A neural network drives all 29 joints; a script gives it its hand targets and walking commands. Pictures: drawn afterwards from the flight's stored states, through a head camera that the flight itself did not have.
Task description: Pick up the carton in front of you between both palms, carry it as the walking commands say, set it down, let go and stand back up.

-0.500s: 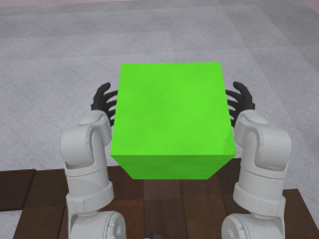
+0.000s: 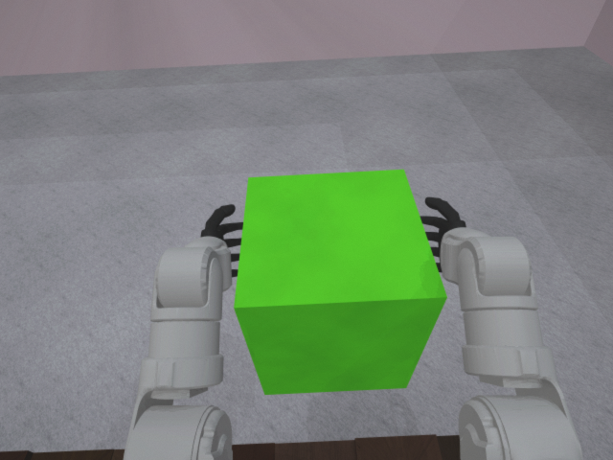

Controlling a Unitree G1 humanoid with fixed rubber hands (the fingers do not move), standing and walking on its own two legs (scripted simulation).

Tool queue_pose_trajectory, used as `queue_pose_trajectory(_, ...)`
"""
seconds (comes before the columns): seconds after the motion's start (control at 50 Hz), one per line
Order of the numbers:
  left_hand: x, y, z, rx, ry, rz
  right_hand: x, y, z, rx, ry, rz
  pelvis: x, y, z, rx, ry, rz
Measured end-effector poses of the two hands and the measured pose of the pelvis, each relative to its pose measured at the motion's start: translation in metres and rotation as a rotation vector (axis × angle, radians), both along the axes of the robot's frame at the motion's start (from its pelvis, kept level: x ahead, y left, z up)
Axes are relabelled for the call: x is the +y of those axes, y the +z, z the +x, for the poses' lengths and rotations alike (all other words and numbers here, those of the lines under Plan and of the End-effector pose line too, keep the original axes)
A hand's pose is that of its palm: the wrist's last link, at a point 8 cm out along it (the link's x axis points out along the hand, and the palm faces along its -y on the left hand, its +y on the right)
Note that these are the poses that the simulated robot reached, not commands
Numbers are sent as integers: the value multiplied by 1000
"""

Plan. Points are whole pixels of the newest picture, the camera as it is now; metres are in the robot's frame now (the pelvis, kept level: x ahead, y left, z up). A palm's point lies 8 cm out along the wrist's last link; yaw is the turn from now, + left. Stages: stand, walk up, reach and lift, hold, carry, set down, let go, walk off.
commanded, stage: carry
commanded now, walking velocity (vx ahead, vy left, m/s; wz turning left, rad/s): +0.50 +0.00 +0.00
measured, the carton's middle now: (330, 287) +0.35 +0.01 +0.04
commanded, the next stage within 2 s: none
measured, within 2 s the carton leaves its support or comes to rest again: neither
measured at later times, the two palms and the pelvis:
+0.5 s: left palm (219, 132) +0.66 +0.21 +0.10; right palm (378, 132) +0.64 -0.09 +0.10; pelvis +0.31 +0.08 +0.00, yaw -1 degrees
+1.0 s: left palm (242, 77) +0.96 +0.22 +0.07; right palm (360, 72) +0.98 -0.08 +0.07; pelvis +0.62 +0.06 -0.02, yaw +1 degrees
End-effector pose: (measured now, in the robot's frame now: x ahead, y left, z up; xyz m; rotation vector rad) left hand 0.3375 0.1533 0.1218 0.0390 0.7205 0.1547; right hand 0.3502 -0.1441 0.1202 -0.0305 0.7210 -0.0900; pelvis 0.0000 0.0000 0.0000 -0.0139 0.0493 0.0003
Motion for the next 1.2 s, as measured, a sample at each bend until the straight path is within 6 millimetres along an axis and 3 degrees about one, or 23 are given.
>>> queue_pose_trajectory(0.14, 21, 5, 75, 41, 59, 0, 22, 5, 94, 41, 52, 12, -1, 16, 77, 28, 14, 17)
queue_pose_trajectory(0.28, 38, 16, 176, -3, 46, -24, 38, 13, 182, -1, 2, 29, 25, 16, 167, 51, -2, 15)
queue_pose_trajectory(0.4, 56, -3, 269, -32, -29, -45, 55, 1, 251, -32, -59, -14, 60, -11, 253, 29, -20, 10)
queue_pose_trajectory(0.5, 58, -23, 325, 60, -81, -59, 57, -16, 291, 59, -99, -42, 75, -3, 306, 32, -23, -10)
queue_pose_trajectory(0.6, 61, -19, 385, 43, -90, -60, 60, -10, 349, 43, -114, -34, 84, 5, 358, 44, -24, -21)
queue_pose_trajectory(0.76, 60, -9, 488, -19, -60, -70, 59, -1, 457, -20, -114, -10, 81, -1, 462, 52, -10, -14)
queue_pose_trajectory(0.88, 51, -27, 574, -17, -39, -31, 49, -27, 553, -16, -72, -1, 67, -28, 560, 17, 14, 13)
queue_pose_trajectory(0.92, 54, -36, 596, 6, -21, -5, 52, -40, 582, 8, -44, 10, 65, -31, 582, 15, 10, 2)
queue_pose_trajectory(1.04, 67, -51, 642, 88, 37, -11, 66, -51, 648, 89, 18, -8, 53, -15, 640, 24, 11, 22)
queue_pose_trajectory(1.2, 67, -20, 740, -4, 45, -26, 66, -26, 739, -1, -15, 26, 58, -2, 728, 43, 5, 41)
